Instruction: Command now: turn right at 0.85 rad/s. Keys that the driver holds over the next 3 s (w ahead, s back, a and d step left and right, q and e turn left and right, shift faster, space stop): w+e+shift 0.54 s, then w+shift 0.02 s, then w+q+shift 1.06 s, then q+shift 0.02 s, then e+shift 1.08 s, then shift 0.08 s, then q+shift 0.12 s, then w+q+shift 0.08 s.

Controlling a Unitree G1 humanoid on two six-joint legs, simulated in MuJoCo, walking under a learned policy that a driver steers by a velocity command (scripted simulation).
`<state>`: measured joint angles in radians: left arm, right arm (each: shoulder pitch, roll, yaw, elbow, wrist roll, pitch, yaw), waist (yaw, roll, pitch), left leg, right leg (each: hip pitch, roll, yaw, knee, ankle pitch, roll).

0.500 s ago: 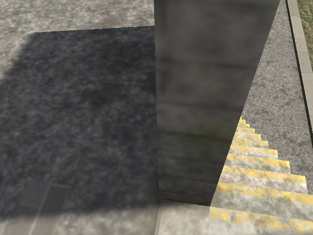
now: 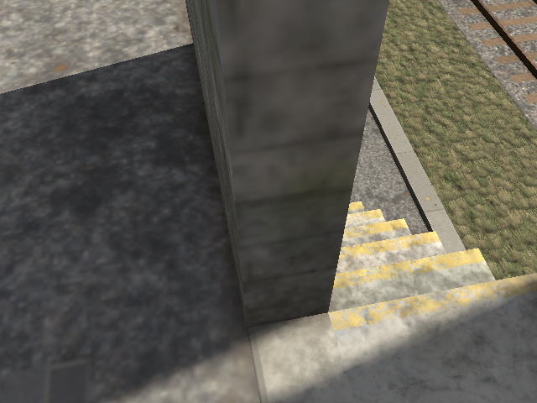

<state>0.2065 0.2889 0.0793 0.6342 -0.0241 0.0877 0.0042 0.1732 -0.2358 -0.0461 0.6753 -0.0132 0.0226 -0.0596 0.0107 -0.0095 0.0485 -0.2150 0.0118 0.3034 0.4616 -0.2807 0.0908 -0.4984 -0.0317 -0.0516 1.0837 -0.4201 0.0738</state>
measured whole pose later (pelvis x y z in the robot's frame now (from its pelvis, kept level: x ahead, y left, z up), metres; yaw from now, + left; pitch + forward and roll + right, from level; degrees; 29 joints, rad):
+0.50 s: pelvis -0.04 -0.04 +0.00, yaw -26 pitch +1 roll +2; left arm 0.26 0.29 0.09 0.69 -0.01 0.02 0.01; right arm 0.13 -0.29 -0.10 0.64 -0.02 0.02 -0.04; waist 0.01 0.03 0.08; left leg -0.54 0.05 0.01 1.15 -0.45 -0.07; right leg -0.35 0.00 -0.03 0.60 -0.27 -0.06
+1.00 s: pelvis -0.04 -0.07 +0.00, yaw -22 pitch +2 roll -1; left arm 0.12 0.26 0.05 0.63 -0.01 -0.01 0.00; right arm 0.22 -0.31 -0.08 0.67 0.03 0.06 -0.06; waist -0.02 0.01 0.06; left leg -0.39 -0.01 -0.18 0.56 -0.21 -0.05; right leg -0.32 0.07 0.08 0.59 -0.35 0.07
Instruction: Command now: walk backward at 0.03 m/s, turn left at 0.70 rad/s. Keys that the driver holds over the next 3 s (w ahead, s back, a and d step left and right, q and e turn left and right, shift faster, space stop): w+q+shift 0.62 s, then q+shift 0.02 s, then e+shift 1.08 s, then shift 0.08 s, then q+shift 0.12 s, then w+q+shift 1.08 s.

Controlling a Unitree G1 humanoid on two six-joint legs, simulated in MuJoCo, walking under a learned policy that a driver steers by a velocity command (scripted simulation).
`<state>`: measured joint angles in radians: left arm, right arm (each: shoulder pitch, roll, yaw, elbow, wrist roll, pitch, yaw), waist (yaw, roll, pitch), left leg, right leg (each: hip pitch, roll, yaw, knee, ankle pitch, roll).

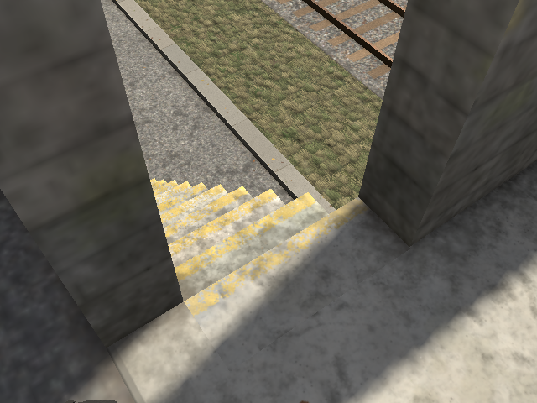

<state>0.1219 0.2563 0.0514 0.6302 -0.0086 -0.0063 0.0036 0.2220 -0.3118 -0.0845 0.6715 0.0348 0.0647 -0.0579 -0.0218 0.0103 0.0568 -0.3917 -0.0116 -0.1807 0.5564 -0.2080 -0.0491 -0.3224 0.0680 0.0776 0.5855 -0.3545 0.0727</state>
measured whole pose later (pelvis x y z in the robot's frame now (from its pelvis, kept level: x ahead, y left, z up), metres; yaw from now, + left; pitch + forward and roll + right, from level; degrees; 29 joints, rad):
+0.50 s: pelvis -0.04 +0.02 -0.01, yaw +26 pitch +1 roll -1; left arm 0.18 0.32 0.10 0.69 0.01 0.02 0.02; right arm 0.16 -0.31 -0.10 0.61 0.04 0.11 0.02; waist 0.01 -0.01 0.08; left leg -0.30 0.04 0.06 0.63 -0.37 0.01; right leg -0.32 -0.20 -0.26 0.73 -0.42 0.06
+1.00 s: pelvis +0.04 +0.07 +0.00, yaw +31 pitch +2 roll +2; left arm 0.22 0.30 0.07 0.66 -0.03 -0.06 -0.04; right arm 0.23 -0.27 -0.05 0.68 0.01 -0.04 0.00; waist -0.02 0.01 -0.01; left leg -0.12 -0.02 0.03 0.50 -0.41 0.01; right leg -0.44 -0.03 -0.04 0.61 -0.21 -0.07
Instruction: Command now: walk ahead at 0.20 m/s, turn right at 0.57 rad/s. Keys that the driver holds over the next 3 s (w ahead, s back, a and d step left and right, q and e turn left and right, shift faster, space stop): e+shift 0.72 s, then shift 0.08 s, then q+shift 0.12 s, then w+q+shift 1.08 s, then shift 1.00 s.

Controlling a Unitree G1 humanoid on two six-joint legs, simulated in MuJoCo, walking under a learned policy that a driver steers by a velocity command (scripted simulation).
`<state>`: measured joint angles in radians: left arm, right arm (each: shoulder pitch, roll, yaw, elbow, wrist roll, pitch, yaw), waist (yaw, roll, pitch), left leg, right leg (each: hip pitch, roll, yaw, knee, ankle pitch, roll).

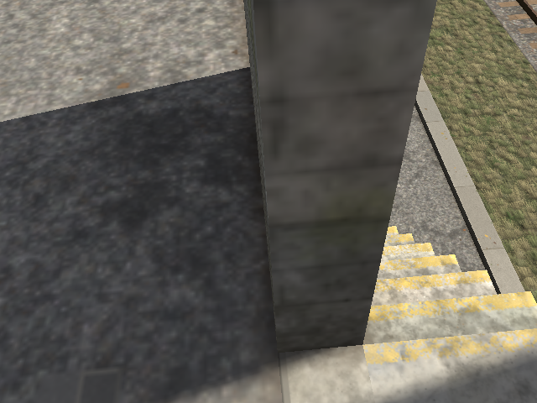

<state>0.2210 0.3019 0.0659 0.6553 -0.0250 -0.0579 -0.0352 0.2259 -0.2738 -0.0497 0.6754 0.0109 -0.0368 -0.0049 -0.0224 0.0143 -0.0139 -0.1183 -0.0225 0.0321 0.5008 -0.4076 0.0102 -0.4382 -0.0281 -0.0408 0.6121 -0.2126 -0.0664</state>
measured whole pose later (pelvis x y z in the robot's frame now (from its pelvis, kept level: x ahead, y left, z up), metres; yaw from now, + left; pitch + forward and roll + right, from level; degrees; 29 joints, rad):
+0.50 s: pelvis +0.12 +0.00 +0.01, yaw -26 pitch +4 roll +1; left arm 0.22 0.30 0.06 0.58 0.04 -0.09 -0.05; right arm 0.20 -0.30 -0.03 0.66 -0.01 -0.06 -0.02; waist -0.01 0.00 -0.01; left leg -0.48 -0.03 -0.11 0.79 -0.35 -0.12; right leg -0.29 0.17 0.37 0.54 -0.27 -0.04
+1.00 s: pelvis +0.18 +0.05 +0.01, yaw -42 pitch +4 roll -2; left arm 0.23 0.30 0.00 0.73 0.02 0.02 0.01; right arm 0.22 -0.27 -0.06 0.63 -0.03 -0.07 0.07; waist -0.04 -0.03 -0.04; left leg -0.29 0.03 0.11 0.52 -0.32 0.06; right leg -0.29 -0.02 0.03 0.60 -0.35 0.14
